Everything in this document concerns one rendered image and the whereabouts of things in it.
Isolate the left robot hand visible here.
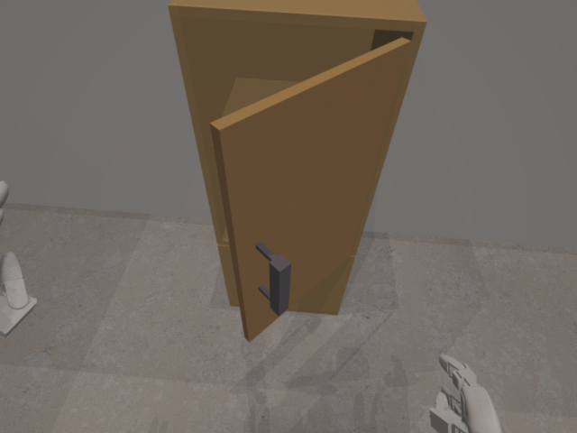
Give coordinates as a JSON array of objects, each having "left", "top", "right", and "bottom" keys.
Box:
[{"left": 0, "top": 181, "right": 37, "bottom": 340}]

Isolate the cupboard door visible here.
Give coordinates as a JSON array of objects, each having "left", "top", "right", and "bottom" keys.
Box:
[{"left": 210, "top": 37, "right": 411, "bottom": 343}]

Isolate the handle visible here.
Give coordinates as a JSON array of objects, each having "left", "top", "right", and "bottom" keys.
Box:
[{"left": 256, "top": 242, "right": 291, "bottom": 316}]

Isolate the right robot hand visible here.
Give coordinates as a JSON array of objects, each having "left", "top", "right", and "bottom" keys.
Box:
[{"left": 430, "top": 354, "right": 502, "bottom": 433}]

